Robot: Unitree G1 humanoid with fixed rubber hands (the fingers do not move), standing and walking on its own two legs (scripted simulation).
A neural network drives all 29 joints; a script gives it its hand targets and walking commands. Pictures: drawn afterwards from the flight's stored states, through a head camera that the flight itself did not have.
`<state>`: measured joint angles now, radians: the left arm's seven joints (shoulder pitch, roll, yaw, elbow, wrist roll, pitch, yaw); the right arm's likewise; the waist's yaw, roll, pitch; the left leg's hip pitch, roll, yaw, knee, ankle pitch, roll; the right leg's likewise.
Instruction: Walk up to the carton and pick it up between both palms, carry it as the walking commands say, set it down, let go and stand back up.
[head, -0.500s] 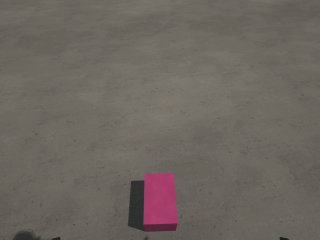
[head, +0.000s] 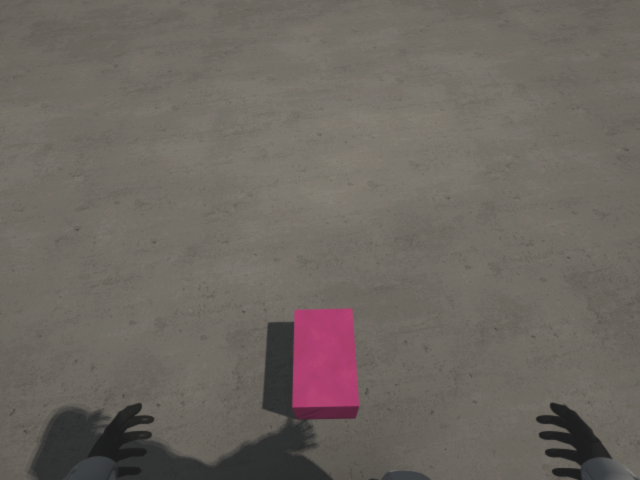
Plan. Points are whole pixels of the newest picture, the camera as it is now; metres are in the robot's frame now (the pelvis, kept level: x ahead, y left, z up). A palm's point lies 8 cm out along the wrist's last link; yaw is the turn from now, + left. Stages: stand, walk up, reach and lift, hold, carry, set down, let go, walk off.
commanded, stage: reach and lift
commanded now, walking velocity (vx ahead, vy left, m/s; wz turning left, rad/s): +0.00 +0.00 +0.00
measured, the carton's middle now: (324, 363) +0.46 +0.01 -0.69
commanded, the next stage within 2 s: none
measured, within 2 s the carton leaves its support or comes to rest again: neither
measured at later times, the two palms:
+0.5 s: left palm (162, 389) +0.27 +0.26 -0.14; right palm (504, 391) +0.24 -0.25 -0.14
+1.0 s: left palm (209, 321) +0.39 +0.21 -0.18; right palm (440, 323) +0.37 -0.20 -0.19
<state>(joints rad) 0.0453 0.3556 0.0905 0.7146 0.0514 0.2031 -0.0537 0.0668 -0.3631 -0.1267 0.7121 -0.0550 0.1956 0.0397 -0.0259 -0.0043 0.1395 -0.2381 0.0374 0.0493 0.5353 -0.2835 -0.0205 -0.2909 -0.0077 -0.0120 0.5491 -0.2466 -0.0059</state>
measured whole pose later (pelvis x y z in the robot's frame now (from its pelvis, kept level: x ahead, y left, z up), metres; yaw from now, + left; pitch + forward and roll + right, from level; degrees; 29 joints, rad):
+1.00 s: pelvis -0.06 +0.00 -0.09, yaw +1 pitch +32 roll +1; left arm -0.89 0.29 0.22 0.88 -0.01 0.19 0.00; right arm -0.83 -0.17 -0.23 0.78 0.02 0.21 -0.09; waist -0.05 -0.01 0.03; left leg -1.26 0.00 0.00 1.05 -0.35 -0.01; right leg -1.30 -0.01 0.01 1.03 -0.29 0.01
